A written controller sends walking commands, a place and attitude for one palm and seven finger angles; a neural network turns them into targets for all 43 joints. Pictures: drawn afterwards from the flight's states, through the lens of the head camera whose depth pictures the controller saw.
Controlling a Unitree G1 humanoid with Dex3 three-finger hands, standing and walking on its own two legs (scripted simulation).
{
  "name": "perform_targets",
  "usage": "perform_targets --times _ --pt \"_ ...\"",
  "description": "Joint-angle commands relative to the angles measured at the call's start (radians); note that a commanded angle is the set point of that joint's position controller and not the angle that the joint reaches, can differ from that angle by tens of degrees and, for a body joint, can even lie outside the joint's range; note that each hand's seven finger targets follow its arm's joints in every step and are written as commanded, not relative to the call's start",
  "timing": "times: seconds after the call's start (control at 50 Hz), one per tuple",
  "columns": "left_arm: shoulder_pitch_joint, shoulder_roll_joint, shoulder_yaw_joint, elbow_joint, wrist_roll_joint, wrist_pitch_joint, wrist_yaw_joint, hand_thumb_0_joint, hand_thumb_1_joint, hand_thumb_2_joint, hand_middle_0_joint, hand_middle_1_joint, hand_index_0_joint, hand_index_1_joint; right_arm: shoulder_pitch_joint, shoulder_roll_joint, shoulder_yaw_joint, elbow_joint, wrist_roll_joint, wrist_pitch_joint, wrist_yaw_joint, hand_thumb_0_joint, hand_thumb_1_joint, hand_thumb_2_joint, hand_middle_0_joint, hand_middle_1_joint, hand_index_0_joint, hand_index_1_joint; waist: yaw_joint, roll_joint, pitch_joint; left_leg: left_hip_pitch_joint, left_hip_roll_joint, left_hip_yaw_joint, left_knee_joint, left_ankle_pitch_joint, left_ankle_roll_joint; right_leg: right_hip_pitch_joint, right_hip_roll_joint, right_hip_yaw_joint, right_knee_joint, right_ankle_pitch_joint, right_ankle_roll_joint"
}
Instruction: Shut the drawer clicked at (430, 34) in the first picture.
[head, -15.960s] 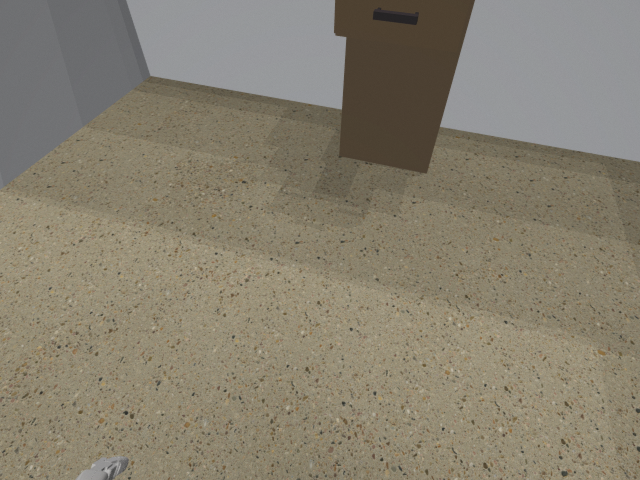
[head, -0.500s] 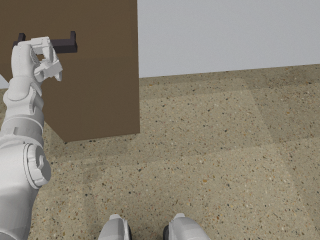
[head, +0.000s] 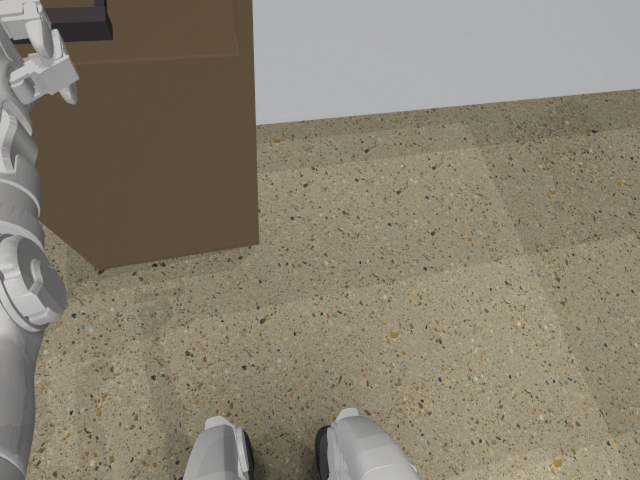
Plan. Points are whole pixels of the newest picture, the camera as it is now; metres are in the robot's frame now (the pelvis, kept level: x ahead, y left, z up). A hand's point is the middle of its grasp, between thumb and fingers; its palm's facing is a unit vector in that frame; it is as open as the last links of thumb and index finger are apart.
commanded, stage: push the drawer shut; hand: left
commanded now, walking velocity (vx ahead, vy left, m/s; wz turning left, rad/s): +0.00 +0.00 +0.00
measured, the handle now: (40, 13) +0.64 +0.23 +0.11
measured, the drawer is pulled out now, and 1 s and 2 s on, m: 0.00 0.00 0.00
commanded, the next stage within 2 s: pull the fist back off the drawer in 0.32 s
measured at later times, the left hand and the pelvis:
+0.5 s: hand (59, 57) +0.57 +0.21 +0.11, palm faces +0.09 -1.00 -0.03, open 3.3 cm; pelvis -0.02 +0.01 -0.01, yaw +0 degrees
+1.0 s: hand (68, 62) +0.57 +0.20 +0.11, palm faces +0.10 -0.99 -0.01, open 3.3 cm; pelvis -0.01 +0.01 +0.00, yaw +0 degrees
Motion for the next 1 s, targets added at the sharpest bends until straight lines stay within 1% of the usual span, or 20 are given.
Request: perform_targets --times 0.0,0.02,0.04,0.1,0.12,0.18,0.24,0.28,0.3,0.42,0.46,0.52,0.54,0.58,0.68,0.72,0.84,0.9,0.94,0.98 --pt "-0.618 0.236 0.014 -0.242 -0.018 -0.053 0.042 0.0 0.9 0.9 -1.4 -1.6 -1.4 -1.6 0.239 -0.206 -0.066 -0.002 0.003 -0.002 -0.015 0.0 -0.9 -0.9 0.2 0.3 0.2 0.3 -0.078 0.181 -0.477 0.527 -0.03 -0.096 -0.071 0.279 0.016 0.016 0.053 0.065 -0.132 0.17 0.003" --pt "-0.638 0.215 -0.002 -0.251 -0.019 -0.055 0.044 0.0 0.9 0.9 -1.4 -1.6 -1.4 -1.6 0.24 -0.207 -0.065 0.002 0.0 -0.004 -0.014 0.0 -0.9 -0.9 0.2 0.3 0.2 0.3 -0.088 0.205 -0.472 0.542 -0.029 -0.102 -0.073 0.275 0.015 -0.01 0.053 0.063 -0.13 0.164 0.001" --pt "-0.656 0.225 0.001 -0.26 -0.016 -0.057 0.047 0.0 0.9 0.9 -1.4 -1.6 -1.4 -1.6 0.24 -0.209 -0.065 0.003 0.0 -0.006 -0.014 0.0 -0.9 -0.9 0.2 0.3 0.2 0.3 -0.089 0.216 -0.478 0.551 -0.026 -0.106 -0.075 0.26 0.014 -0.021 0.052 0.062 -0.13 0.149 0.002" --pt "-0.679 0.202 -0.028 -0.258 -0.018 -0.054 0.051 0.0 0.9 0.9 -1.4 -1.6 -1.4 -1.6 0.241 -0.21 -0.062 0.008 0.0 -0.015 -0.017 0.0 -0.9 -0.9 0.2 0.3 0.2 0.3 -0.103 0.225 -0.474 0.55 -0.026 -0.111 -0.077 0.224 0.015 -0.041 0.051 0.06 -0.131 0.125 0.002" --pt "-0.684 0.231 -0.007 -0.261 -0.016 -0.057 0.053 0.0 0.9 0.9 -1.4 -1.6 -1.4 -1.6 0.246 -0.214 -0.061 0.011 -0.004 -0.018 -0.018 0.0 -0.9 -0.9 0.2 0.3 0.2 0.3 -0.098 0.247 -0.482 0.561 -0.023 -0.116 -0.076 0.23 0.013 -0.049 0.05 0.058 -0.126 0.126 -0.003" --pt "-0.692 0.197 -0.043 -0.245 -0.018 -0.051 0.051 0.0 0.9 0.9 -1.4 -1.6 -1.4 -1.6 0.239 -0.213 -0.055 0.012 0.0 -0.029 -0.02 0.0 -0.9 -0.9 0.2 0.3 0.2 0.3 -0.108 0.248 -0.469 0.55 -0.022 -0.117 -0.079 0.193 0.013 -0.068 0.049 0.057 -0.126 0.101 -0.001" --pt "-0.702 0.212 -0.044 -0.249 -0.021 -0.047 0.053 0.0 0.9 0.9 -1.4 -1.6 -1.4 -1.6 0.24 -0.222 -0.051 0.016 0.001 -0.04 -0.025 0.0 -0.9 -0.9 0.2 0.3 0.2 0.3 -0.118 0.239 -0.469 0.535 -0.017 -0.12 -0.082 0.169 0.016 -0.07 0.047 0.058 -0.126 0.09 0.002" --pt "-0.72 0.226 -0.042 -0.27 -0.02 -0.05 0.056 0.0 0.9 0.9 -1.4 -1.6 -1.4 -1.6 0.242 -0.224 -0.051 0.017 0.001 -0.049 -0.028 0.0 -0.9 -0.9 0.2 0.3 0.2 0.3 -0.117 0.258 -0.493 0.548 -0.014 -0.126 -0.085 0.157 0.015 -0.072 0.046 0.058 -0.124 0.082 0.002" --pt "-0.715 0.207 -0.056 -0.259 -0.02 -0.046 0.056 0.0 0.9 0.9 -1.4 -1.6 -1.4 -1.6 0.235 -0.221 -0.049 0.015 0.004 -0.054 -0.028 0.0 -0.9 -0.9 0.2 0.3 0.2 0.3 -0.118 0.254 -0.485 0.534 -0.016 -0.121 -0.083 0.139 0.015 -0.073 0.046 0.06 -0.125 0.072 0.003" --pt "-0.71 0.217 -0.053 -0.249 -0.021 -0.041 0.067 0.0 0.9 0.9 -1.4 -1.6 -1.4 -1.6 0.231 -0.229 -0.042 0.018 0.004 -0.077 -0.034 0.0 -0.9 -0.9 0.2 0.3 0.2 0.3 -0.119 0.263 -0.465 0.525 -0.012 -0.132 -0.103 0.082 0.015 -0.092 0.043 0.057 -0.125 0.044 0.001" --pt "-0.693 0.222 -0.047 -0.226 -0.019 -0.033 0.069 0.0 0.9 0.9 -1.4 -1.6 -1.4 -1.6 0.231 -0.23 -0.041 0.015 0.005 -0.079 -0.035 0.0 -0.9 -0.9 0.2 0.3 0.2 0.3 -0.118 0.218 -0.454 0.496 -0.012 -0.13 -0.103 0.063 0.016 -0.077 0.043 0.055 -0.125 0.034 0.005" --pt "-0.703 0.223 -0.044 -0.239 -0.013 -0.033 0.073 0.0 0.9 0.9 -1.4 -1.6 -1.4 -1.6 0.235 -0.231 -0.044 0.01 0.003 -0.08 -0.033 0.0 -0.9 -0.9 0.2 0.3 0.2 0.3 -0.115 0.241 -0.464 0.505 -0.015 -0.132 -0.101 0.071 0.015 -0.087 0.042 0.054 -0.119 0.039 0.001" --pt "-0.7 0.207 -0.056 -0.233 -0.014 -0.03 0.073 0.0 0.9 0.9 -1.4 -1.6 -1.4 -1.6 0.235 -0.23 -0.043 0.01 0.002 -0.079 -0.031 0.0 -0.9 -0.9 0.2 0.3 0.2 0.3 -0.117 0.235 -0.457 0.508 -0.015 -0.133 -0.103 0.074 0.014 -0.089 0.041 0.052 -0.119 0.041 0.002" --pt "-0.7 0.226 -0.041 -0.236 -0.011 -0.029 0.074 0.0 0.9 0.9 -1.4 -1.6 -1.4 -1.6 0.236 -0.23 -0.045 0.007 0.001 -0.077 -0.03 0.0 -0.9 -0.9 0.2 0.3 0.2 0.3 -0.115 0.219 -0.463 0.491 -0.017 -0.129 -0.095 0.064 0.016 -0.081 0.041 0.056 -0.119 0.037 0.003" --pt "-0.691 0.229 -0.024 -0.234 -0.002 -0.028 0.074 0.0 0.9 0.9 -1.4 -1.6 -1.4 -1.6 0.243 -0.225 -0.05 -0.003 -0.003 -0.065 -0.02 0.0 -0.9 -0.9 0.2 0.3 0.2 0.3 -0.102 0.218 -0.473 0.49 -0.023 -0.129 -0.087 0.087 0.014 -0.073 0.043 0.05 -0.11 0.045 -0.002" --pt "-0.687 0.232 -0.012 -0.243 0.002 -0.031 0.076 0.0 0.9 0.9 -1.4 -1.6 -1.4 -1.6 0.247 -0.224 -0.052 -0.006 -0.007 -0.058 -0.015 0.0 -0.9 -0.9 0.2 0.3 0.2 0.3 -0.093 0.247 -0.482 0.517 -0.025 -0.136 -0.085 0.112 0.01 -0.088 0.045 0.046 -0.101 0.058 -0.008" --pt "-0.606 0.168 -0.017 -0.283 -0.008 -0.033 0.074 0.0 0.9 0.9 -1.4 -1.6 -1.4 -1.6 0.241 -0.215 -0.065 -0.014 -0.007 -0.035 0.003 0.0 -0.9 -0.9 0.2 0.3 0.2 0.3 -0.064 0.236 -0.516 0.59 -0.024 -0.14 -0.093 0.176 0.004 -0.072 0.049 0.04 -0.107 0.089 -0.011" --pt "-0.54 0.181 0.003 -0.302 -0.016 -0.032 0.073 0.0 0.9 0.9 -1.4 -1.6 -1.4 -1.6 0.23 -0.211 -0.067 -0.024 -0.003 -0.024 0.006 0.0 -0.9 -0.9 0.2 0.3 0.2 0.3 -0.04 0.209 -0.507 0.564 -0.027 -0.12 -0.103 0.181 0.006 -0.015 0.049 0.045 -0.119 0.097 -0.009" --pt "-0.485 0.2 0.032 -0.335 -0.022 -0.042 0.071 0.0 0.9 0.9 -1.4 -1.6 -1.4 -1.6 0.226 -0.21 -0.071 -0.033 -0.002 -0.015 0.006 0.0 -0.9 -0.9 0.2 0.3 0.2 0.3 -0.017 0.207 -0.538 0.586 -0.027 -0.109 -0.103 0.239 0.007 0.026 0.051 0.049 -0.122 0.132 -0.01" --pt "-0.408 0.15 0.012 -0.356 -0.03 -0.05 0.064 0.0 0.9 0.9 -1.4 -1.6 -1.4 -1.6 0.213 -0.199 -0.075 -0.045 0.004 -0.008 0.011 0.0 -0.9 -0.9 0.2 0.3 0.2 0.3 0.004 0.199 -0.539 0.608 -0.029 -0.099 -0.111 0.274 0.004 0.053 0.054 0.047 -0.128 0.156 -0.011"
